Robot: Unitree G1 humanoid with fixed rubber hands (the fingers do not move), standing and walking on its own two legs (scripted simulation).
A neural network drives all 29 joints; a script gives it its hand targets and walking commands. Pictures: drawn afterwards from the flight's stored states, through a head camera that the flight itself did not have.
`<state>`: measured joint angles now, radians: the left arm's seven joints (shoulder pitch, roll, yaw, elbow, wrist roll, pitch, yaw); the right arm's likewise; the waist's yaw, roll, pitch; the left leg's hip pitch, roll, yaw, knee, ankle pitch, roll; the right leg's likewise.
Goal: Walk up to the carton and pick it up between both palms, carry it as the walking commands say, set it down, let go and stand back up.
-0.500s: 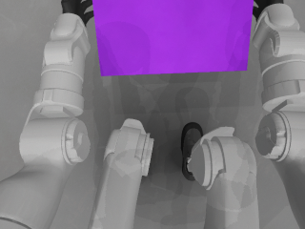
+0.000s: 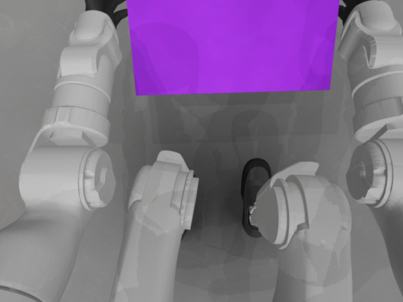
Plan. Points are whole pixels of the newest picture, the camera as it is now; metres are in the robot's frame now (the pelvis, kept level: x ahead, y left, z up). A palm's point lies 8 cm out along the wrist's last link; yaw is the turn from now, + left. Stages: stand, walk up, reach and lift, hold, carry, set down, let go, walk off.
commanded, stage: set down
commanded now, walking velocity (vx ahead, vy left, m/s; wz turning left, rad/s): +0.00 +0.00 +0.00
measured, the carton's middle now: (226, 30) +0.53 +0.00 -0.24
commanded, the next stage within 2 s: none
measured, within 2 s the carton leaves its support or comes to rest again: rests again in 0.26 s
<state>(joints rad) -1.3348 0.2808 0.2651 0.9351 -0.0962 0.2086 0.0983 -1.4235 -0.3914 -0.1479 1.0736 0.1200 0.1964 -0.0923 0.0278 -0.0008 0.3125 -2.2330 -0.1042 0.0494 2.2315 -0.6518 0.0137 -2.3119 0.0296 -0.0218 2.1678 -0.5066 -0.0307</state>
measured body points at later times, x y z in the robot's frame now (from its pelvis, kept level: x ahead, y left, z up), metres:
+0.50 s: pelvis +0.00 +0.00 -0.01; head +0.36 +0.00 +0.25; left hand +0.54 +0.19 -0.17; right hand +0.56 -0.19 -0.17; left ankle +0.09 +0.10 -0.33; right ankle +0.13 -0.11 -0.33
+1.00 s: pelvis +0.00 +0.00 -0.02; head +0.37 -0.01 +0.24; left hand +0.55 +0.19 -0.19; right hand +0.57 -0.19 -0.18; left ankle +0.09 +0.10 -0.33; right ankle +0.12 -0.11 -0.33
